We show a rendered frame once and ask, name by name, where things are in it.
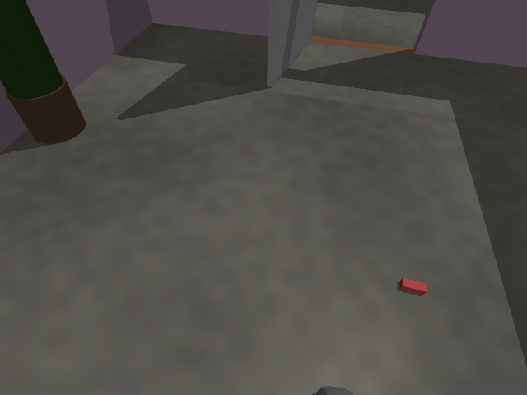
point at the small box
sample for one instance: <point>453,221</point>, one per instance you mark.
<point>413,286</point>

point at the potted plant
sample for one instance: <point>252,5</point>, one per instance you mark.
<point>34,85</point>

